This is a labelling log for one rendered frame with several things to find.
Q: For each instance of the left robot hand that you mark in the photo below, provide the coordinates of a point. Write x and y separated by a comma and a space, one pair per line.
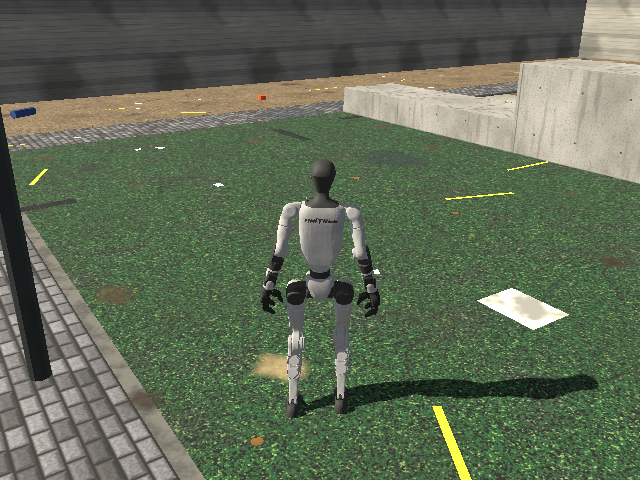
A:
266, 300

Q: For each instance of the left robot upper arm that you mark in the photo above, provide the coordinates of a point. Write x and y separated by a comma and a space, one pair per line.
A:
290, 211

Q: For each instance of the robot right thigh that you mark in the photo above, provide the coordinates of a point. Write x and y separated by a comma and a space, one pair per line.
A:
343, 301

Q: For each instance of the right robot upper arm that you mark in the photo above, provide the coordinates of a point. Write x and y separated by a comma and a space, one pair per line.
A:
353, 214

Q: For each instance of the right robot forearm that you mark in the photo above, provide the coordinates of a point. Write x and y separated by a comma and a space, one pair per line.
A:
367, 273

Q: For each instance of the right robot hand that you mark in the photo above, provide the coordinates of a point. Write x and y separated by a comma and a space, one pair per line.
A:
374, 302

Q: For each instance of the left robot foot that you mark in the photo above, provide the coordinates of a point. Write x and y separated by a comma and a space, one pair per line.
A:
292, 409

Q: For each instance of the left robot forearm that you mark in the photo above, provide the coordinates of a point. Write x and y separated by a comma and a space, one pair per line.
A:
273, 270

